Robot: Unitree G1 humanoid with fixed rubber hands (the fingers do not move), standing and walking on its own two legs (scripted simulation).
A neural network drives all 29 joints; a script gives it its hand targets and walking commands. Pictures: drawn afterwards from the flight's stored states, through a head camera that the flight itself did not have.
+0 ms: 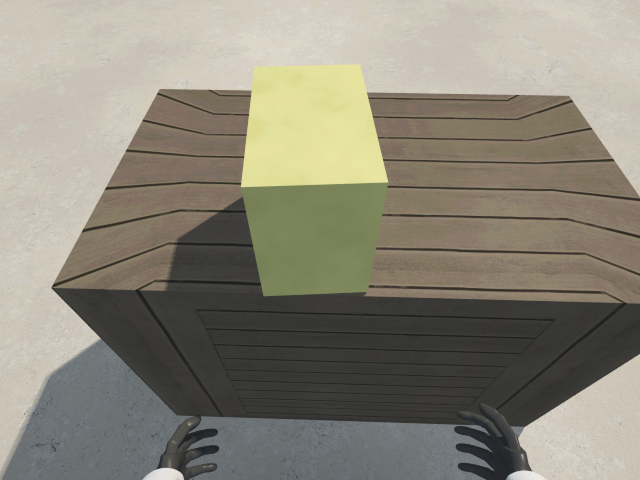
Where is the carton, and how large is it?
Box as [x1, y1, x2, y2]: [241, 64, 387, 295]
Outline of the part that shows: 359,64 254,67 241,189 263,295 367,291 387,186 387,179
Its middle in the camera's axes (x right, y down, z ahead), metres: -0.01 -0.09 +0.61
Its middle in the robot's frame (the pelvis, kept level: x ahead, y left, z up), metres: +0.52 +0.02 +0.06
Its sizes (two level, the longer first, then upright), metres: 0.272 0.165 0.233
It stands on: a pedestal, 0.72 m high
